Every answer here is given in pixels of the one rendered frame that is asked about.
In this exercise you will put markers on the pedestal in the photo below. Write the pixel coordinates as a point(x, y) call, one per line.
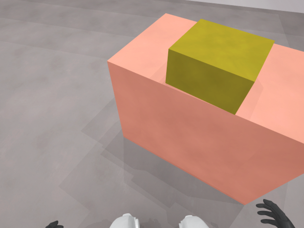
point(245, 155)

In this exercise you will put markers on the right robot hand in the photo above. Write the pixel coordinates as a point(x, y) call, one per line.
point(281, 220)

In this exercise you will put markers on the carton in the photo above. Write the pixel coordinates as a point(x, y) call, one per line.
point(216, 63)

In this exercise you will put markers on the left robot thigh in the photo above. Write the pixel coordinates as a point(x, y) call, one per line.
point(125, 222)

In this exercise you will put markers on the right robot thigh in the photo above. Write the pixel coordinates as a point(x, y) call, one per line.
point(192, 222)

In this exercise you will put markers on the robot thigh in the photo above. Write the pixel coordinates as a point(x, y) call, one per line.
point(125, 222)
point(192, 222)

